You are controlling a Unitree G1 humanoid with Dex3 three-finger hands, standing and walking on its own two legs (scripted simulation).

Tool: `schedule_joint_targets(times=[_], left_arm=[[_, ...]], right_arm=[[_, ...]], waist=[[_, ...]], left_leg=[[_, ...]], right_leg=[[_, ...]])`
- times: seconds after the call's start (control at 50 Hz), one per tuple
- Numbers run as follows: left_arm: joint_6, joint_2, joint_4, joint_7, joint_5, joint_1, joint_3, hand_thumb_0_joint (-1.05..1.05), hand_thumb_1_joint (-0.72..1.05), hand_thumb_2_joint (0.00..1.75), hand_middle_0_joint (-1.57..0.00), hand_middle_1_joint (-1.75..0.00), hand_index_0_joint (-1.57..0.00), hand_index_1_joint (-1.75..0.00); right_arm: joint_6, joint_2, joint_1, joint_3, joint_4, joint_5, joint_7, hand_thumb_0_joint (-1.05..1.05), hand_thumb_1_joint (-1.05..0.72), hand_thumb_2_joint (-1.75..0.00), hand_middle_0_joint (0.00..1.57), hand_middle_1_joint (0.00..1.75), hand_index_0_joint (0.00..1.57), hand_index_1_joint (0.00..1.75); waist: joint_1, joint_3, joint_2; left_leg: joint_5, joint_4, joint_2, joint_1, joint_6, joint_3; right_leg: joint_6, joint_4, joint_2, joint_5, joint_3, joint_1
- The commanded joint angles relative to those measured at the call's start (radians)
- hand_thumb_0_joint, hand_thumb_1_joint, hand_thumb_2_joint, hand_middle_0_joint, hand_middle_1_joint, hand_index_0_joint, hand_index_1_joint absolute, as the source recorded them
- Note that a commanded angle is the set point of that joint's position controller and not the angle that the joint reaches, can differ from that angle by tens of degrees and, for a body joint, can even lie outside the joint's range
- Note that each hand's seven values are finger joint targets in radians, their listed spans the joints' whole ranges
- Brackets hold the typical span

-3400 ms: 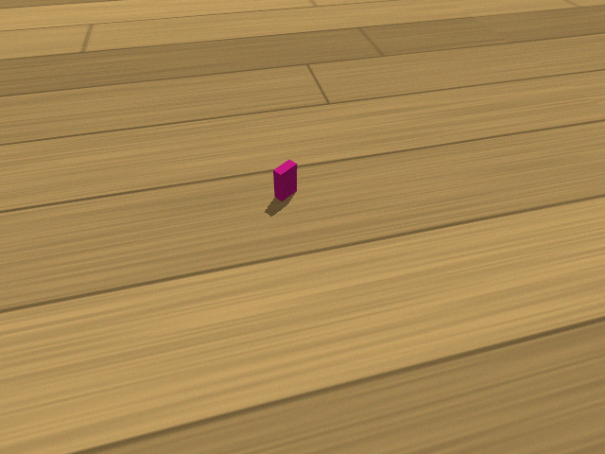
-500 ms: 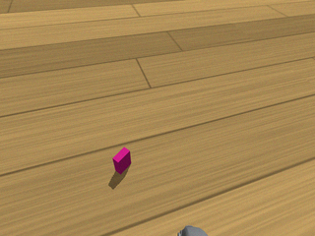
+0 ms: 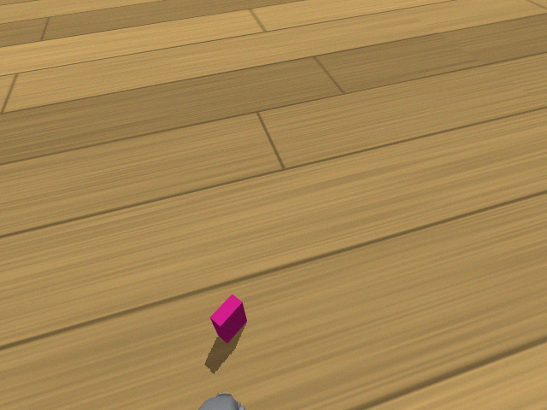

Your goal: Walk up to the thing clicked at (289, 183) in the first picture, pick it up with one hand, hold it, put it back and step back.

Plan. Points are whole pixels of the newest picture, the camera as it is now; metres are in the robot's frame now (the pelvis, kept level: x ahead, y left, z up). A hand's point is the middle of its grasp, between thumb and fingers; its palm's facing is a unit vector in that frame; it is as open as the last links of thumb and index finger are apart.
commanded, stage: walk up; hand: left
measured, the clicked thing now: (229, 319) +0.52 +0.20 -0.68
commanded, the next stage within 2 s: stand in 1.62 s
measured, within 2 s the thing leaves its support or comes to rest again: neither
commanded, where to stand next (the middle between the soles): +0.16 +0.02 m, yaw -1 degrees
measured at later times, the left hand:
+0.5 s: hand out of the picture +0.16 +0.29 -0.16, palm faces -0.07 -0.92 -0.38, open 7.4 cm
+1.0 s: hand (129, 373) +0.21 +0.27 -0.14, palm faces -0.03 -0.95 -0.31, open 7.4 cm
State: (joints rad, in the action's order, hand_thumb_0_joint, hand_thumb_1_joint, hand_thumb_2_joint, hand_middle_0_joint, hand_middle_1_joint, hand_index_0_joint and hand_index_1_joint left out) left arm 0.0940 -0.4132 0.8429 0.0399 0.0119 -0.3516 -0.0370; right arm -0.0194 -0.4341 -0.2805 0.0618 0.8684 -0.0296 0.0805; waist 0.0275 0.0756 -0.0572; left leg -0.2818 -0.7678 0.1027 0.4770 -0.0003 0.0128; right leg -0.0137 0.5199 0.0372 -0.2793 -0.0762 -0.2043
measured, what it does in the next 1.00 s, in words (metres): walks ahead: left foot, then right foot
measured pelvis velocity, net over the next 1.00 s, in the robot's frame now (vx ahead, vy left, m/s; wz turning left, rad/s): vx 0.11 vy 0.03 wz -0.02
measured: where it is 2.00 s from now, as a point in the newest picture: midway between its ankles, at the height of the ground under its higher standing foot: outside the picture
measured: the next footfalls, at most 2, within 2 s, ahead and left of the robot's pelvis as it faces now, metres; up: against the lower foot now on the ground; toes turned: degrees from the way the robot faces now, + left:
left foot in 0.08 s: +0.16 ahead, +0.15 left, +0.00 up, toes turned +2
right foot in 0.40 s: +0.17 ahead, -0.10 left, +0.00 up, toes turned -3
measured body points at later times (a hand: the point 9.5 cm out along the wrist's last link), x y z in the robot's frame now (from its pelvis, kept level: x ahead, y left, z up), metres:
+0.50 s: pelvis +0.09 +0.03 -0.02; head +0.11 +0.02 +0.43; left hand +0.17 +0.34 -0.14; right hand +0.17 -0.28 -0.14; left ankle +0.12 +0.15 -0.73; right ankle +0.14 -0.10 -0.73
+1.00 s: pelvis +0.11 +0.03 +0.01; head +0.12 +0.03 +0.46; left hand +0.22 +0.32 -0.12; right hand +0.19 -0.29 -0.11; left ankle +0.12 +0.15 -0.73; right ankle +0.14 -0.10 -0.73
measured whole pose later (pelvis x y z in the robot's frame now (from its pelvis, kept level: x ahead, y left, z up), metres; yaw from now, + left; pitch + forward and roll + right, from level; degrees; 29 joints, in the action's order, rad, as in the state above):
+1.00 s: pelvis +0.11 +0.03 +0.01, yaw -1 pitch -2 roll +0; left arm 0.01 -0.35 1.16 0.02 -0.01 -0.04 0.00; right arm -0.03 -0.37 -0.06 -0.01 1.17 -0.01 0.01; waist 0.00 0.06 0.01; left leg -0.18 -0.36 0.03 0.14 -0.01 0.05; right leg 0.01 0.36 0.03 -0.15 -0.05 -0.17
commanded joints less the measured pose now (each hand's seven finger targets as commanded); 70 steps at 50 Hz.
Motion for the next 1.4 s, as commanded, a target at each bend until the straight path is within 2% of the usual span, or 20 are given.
schedule_joint_targets(times=[0.0, 0.04, 0.06, 0.08, 0.1, 0.12, 0.18, 0.28, 0.32, 0.36, 0.38, 0.4, 0.42, 0.46, 0.5, 0.52, 0.56, 0.64, 1.12, 1.38], left_arm=[[0.009, -0.287, -0.077, -0.029, -0.004, 0.05, -0.074, 0.0, 0.9, 0.9, -0.2, -0.3, -0.2, -0.3], [-0.007, -0.231, -0.07, -0.033, -0.01, 0.04, -0.047, 0.0, 0.9, 0.9, -0.2, -0.3, -0.2, -0.3], [-0.01, -0.181, -0.074, -0.033, -0.013, 0.005, -0.03, 0.0, 0.9, 0.9, -0.2, -0.3, -0.2, -0.3], [-0.015, -0.116, -0.083, -0.033, -0.023, -0.035, -0.01, 0.0, 0.9, 0.9, -0.2, -0.3, -0.2, -0.3], [-0.03, -0.212, -0.042, -0.052, -0.015, -0.04, -0.037, 0.0, 0.9, 0.9, -0.2, -0.3, -0.2, -0.3], [-0.035, -0.239, -0.028, -0.056, -0.014, -0.009, -0.038, 0.0, 0.9, 0.9, -0.2, -0.3, -0.2, -0.3], [-0.037, -0.22, 0.019, -0.05, -0.02, -0.047, -0.041, 0.0, 0.9, 0.9, -0.2, -0.3, -0.2, -0.3], [-0.05, -0.163, 0.052, -0.044, -0.012, -0.013, -0.042, 0.0, 0.9, 0.9, -0.2, -0.3, -0.2, -0.3], [-0.054, -0.159, 0.072, -0.048, -0.01, -0.005, -0.045, 0.0, 0.9, 0.9, -0.2, -0.3, -0.2, -0.3], [-0.045, -0.196, 0.08, -0.054, 0.002, 0.013, -0.054, 0.0, 0.9, 0.9, -0.2, -0.3, -0.2, -0.3], [-0.036, -0.242, 0.067, -0.055, 0.01, 0.07, -0.058, 0.0, 0.9, 0.9, -0.2, -0.3, -0.2, -0.3], [-0.038, -0.288, 0.055, -0.051, -0.003, 0.149, -0.056, 0.0, 0.9, 0.9, -0.2, -0.3, -0.2, -0.3], [-0.042, -0.271, 0.044, -0.047, -0.002, 0.22, -0.045, 0.0, 0.9, 0.9, -0.2, -0.3, -0.2, -0.3], [-0.049, -0.229, 0.061, -0.05, -0.003, 0.259, -0.028, 0.0, 0.9, 0.9, -0.2, -0.3, -0.2, -0.3], [-0.055, -0.178, 0.086, -0.045, -0.011, 0.243, -0.013, 0.0, 0.9, 0.9, -0.2, -0.3, -0.2, -0.3], [-0.058, -0.179, 0.108, -0.041, -0.011, 0.225, -0.014, 0.0, 0.9, 0.9, -0.2, -0.3, -0.2, -0.3], [-0.055, -0.181, 0.133, -0.039, -0.012, 0.252, -0.013, 0.0, 0.9, 0.9, -0.2, -0.3, -0.2, -0.3], [-0.058, -0.169, 0.172, -0.041, -0.024, 0.289, -0.008, 0.0, 0.9, 0.9, -0.2, -0.3, -0.2, -0.3], [-0.067, -0.142, 0.287, -0.033, -0.011, 0.356, -0.006, 0.0, 0.9, 0.9, -0.2, -0.3, -0.2, -0.3], [-0.068, -0.136, 0.289, -0.037, -0.007, 0.344, -0.014, 0.0, 0.9, 0.9, -0.2, -0.3, -0.2, -0.3]], right_arm=[[-0.037, -0.14, -0.005, 0.05, -0.06, 0.012, -0.02, 0.0, -0.9, -0.9, 0.2, 0.3, 0.2, 0.3], [-0.049, -0.155, -0.073, 0.056, -0.024, 0.011, -0.038, 0.0, -0.9, -0.9, 0.2, 0.3, 0.2, 0.3], [-0.053, -0.22, -0.138, 0.075, -0.013, 0.004, -0.048, 0.0, -0.9, -0.9, 0.2, 0.3, 0.2, 0.3], [-0.059, -0.295, -0.13, 0.087, -0.042, 0.0, -0.057, 0.0, -0.9, -0.9, 0.2, 0.3, 0.2, 0.3], [-0.053, -0.344, -0.125, 0.098, -0.044, 0.029, -0.056, 0.0, -0.9, -0.9, 0.2, 0.3, 0.2, 0.3], [-0.049, -0.301, -0.097, 0.093, -0.048, 0.033, -0.06, 0.0, -0.9, -0.9, 0.2, 0.3, 0.2, 0.3], [-0.052, -0.244, -0.005, 0.061, -0.067, 0.028, -0.075, 0.0, -0.9, -0.9, 0.2, 0.3, 0.2, 0.3], [-0.043, -0.214, 0.062, 0.032, -0.076, 0.025, -0.083, 0.0, -0.9, -0.9, 0.2, 0.3, 0.2, 0.3], [-0.033, -0.206, 0.101, 0.023, -0.073, 0.034, -0.085, 0.0, -0.9, -0.9, 0.2, 0.3, 0.2, 0.3], [-0.019, -0.148, 0.13, -0.001, -0.071, 0.046, -0.083, 0.0, -0.9, -0.9, 0.2, 0.3, 0.2, 0.3], [-0.013, -0.1, 0.103, -0.015, -0.064, 0.052, -0.083, 0.0, -0.9, -0.9, 0.2, 0.3, 0.2, 0.3], [-0.001, -0.116, 0.1, -0.008, -0.035, 0.052, -0.09, 0.0, -0.9, -0.9, 0.2, 0.3, 0.2, 0.3], [0.005, -0.145, 0.089, 0.003, 0.004, 0.048, -0.092, 0.0, -0.9, -0.9, 0.2, 0.3, 0.2, 0.3], [-0.003, -0.149, 0.079, -0.002, 0.049, 0.05, -0.086, 0.0, -0.9, -0.9, 0.2, 0.3, 0.2, 0.3], [-0.02, -0.176, 0.117, -0.004, 0.073, 0.04, -0.085, 0.0, -0.9, -0.9, 0.2, 0.3, 0.2, 0.3], [-0.026, -0.189, 0.156, -0.009, 0.078, 0.04, -0.082, 0.0, -0.9, -0.9, 0.2, 0.3, 0.2, 0.3], [-0.027, -0.162, 0.173, -0.024, 0.11, 0.04, -0.081, 0.0, -0.9, -0.9, 0.2, 0.3, 0.2, 0.3], [-0.031, -0.158, 0.204, -0.035, 0.161, 0.037, -0.083, 0.0, -0.9, -0.9, 0.2, 0.3, 0.2, 0.3], [-0.019, -0.139, 0.276, -0.033, 0.258, 0.027, -0.083, 0.0, -0.9, -0.9, 0.2, 0.3, 0.2, 0.3], [-0.017, -0.131, 0.26, -0.029, 0.259, 0.027, -0.086, 0.0, -0.9, -0.9, 0.2, 0.3, 0.2, 0.3]], waist=[[-0.03, -0.032, 0.185], [-0.069, -0.089, 0.084], [-0.091, -0.141, -0.089], [-0.071, -0.139, -0.241], [-0.082, -0.135, -0.173], [-0.07, -0.077, -0.078], [-0.02, -0.04, -0.115], [-0.018, -0.093, -0.119], [-0.001, -0.109, -0.105], [0.022, -0.115, -0.01], [-0.016, -0.099, 0.142], [-0.034, -0.075, 0.209], [-0.049, -0.042, 0.194], [-0.068, -0.05, 0.163], [-0.041, -0.109, 0.114], [-0.015, -0.127, 0.109], [-0.018, -0.126, 0.13], [-0.014, -0.123, 0.06], [-0.027, -0.094, 0.059], [-0.031, -0.125, 0.07]], left_leg=[[0.105, 0.136, -0.035, -0.191, 0.012, 0.042], [0.124, 0.251, -0.081, -0.344, 0.035, 0.057], [0.044, 0.339, 0.027, -0.423, 0.073, -0.098], [0.048, 0.431, 0.244, -0.51, 0.155, -0.466], [0.068, 0.45, 0.338, -0.456, 0.265, -0.567], [0.129, 0.434, 0.304, -0.398, 0.275, -0.495], [0.322, 0.37, 0.198, -0.284, 0.216, -0.22], [0.461, 0.282, 0.17, -0.183, 0.2, -0.113], [0.366, 0.23, 0.146, -0.124, 0.17, -0.096], [0.158, 0.161, 0.101, -0.045, 0.093, -0.077], [0.013, 0.075, 0.026, -0.019, 0.046, -0.031], [-0.205, 0.013, -0.065, -0.131, 0.029, 0.01], [-0.227, -0.013, -0.058, -0.222, 0.027, 0.0], [-0.06, 0.171, -0.037, -0.251, 0.032, -0.012], [0.022, 0.301, 0.045, -0.257, 0.058, -0.132], [0.001, 0.307, 0.065, -0.201, 0.071, -0.149], [0.057, 0.31, 0.028, -0.209, 0.053, -0.094], [0.169, 0.363, 0.033, -0.244, 0.04, -0.089], [0.109, 0.508, 0.028, -0.339, 0.014, -0.072], [0.185, 0.51, 0.037, -0.346, 0.015, -0.072]], right_leg=[[-0.181, -0.118, 0.226, 0.12, 0.16, -0.142], [-0.118, 0.096, 0.158, 0.216, 0.088, -0.162], [-0.075, 0.318, 0.09, 0.145, 0.034, -0.203], [-0.012, 0.479, -0.045, -0.21, 0.024, -0.404], [-0.027, 0.576, -0.021, -0.308, 0.081, -0.41], [-0.03, 0.624, -0.003, -0.29, 0.126, -0.416], [-0.031, 0.501, 0.054, -0.185, 0.127, -0.323], [-0.011, 0.25, 0.019, -0.075, 0.043, -0.123], [-0.019, 0.131, -0.007, 0.034, 0.02, -0.019], [-0.048, 0.009, 0.036, 0.143, 0.102, 0.061], [-0.089, -0.091, 0.18, 0.137, 0.32, 0.019], [-0.186, -0.171, 0.3, 0.046, 0.454, -0.172], [-0.201, -0.162, 0.29, -0.001, 0.435, -0.256], [-0.109, -0.114, 0.19, 0.016, 0.282, -0.224], [-0.04, -0.035, 0.106, 0.079, 0.187, -0.145], [-0.032, -0.035, 0.079, 0.056, 0.162, -0.058], [-0.04, -0.059, 0.102, 0.102, 0.182, -0.012], [-0.031, -0.082, 0.102, 0.206, 0.155, 0.033], [0.002, -0.278, 0.111, 0.133, 0.146, 0.057], [0.008, -0.261, 0.113, 0.218, 0.126, 0.115]])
